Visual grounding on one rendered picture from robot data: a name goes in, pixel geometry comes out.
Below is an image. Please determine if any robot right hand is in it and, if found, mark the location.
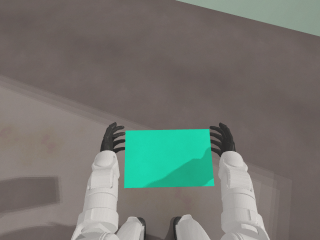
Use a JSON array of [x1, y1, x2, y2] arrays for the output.
[[209, 122, 236, 157]]

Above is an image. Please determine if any robot left hand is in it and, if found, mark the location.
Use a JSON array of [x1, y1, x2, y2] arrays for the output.
[[100, 122, 126, 153]]

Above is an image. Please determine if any carton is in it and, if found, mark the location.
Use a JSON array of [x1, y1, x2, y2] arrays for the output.
[[124, 129, 215, 188]]

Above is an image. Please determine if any robot shin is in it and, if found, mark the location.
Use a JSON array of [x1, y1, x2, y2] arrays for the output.
[[126, 216, 141, 224], [179, 214, 193, 223]]

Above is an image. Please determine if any left robot shin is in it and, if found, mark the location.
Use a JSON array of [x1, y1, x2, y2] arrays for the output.
[[126, 216, 141, 224]]

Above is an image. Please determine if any left robot forearm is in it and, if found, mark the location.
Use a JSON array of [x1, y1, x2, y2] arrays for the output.
[[71, 150, 120, 240]]

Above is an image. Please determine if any right robot shin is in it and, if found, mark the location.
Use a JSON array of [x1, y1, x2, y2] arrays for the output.
[[179, 214, 193, 223]]

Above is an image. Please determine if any right robot forearm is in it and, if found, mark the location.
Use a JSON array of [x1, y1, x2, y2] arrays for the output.
[[218, 151, 270, 240]]

